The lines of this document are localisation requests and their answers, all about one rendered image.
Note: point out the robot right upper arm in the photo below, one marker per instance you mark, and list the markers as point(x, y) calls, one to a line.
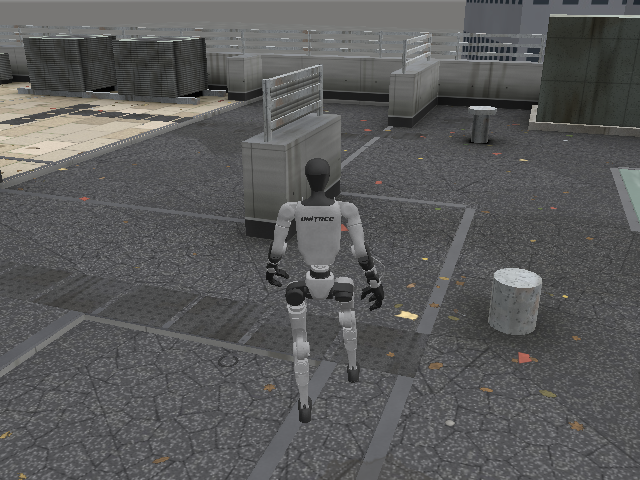
point(350, 211)

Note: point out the robot left upper arm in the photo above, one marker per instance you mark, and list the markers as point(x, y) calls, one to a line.
point(286, 212)

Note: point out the robot right forearm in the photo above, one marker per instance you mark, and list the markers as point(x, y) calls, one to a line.
point(369, 269)

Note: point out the robot left thigh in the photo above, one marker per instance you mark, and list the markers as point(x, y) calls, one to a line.
point(296, 304)

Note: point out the robot left forearm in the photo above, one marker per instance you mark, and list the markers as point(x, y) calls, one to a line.
point(273, 261)

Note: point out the robot thigh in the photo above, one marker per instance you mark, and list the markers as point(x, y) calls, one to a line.
point(343, 290)
point(296, 304)

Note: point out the robot right thigh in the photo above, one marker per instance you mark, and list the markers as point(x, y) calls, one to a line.
point(343, 290)

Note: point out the right robot hand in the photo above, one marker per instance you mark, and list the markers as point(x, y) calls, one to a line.
point(378, 296)

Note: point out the left robot hand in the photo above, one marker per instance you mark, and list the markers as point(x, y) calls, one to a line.
point(279, 272)

